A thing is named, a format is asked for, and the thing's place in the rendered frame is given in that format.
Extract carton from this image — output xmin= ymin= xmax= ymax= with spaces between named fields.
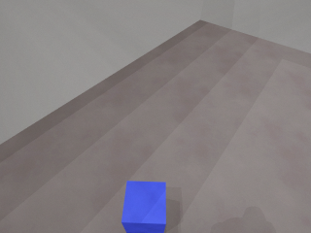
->
xmin=121 ymin=181 xmax=166 ymax=233

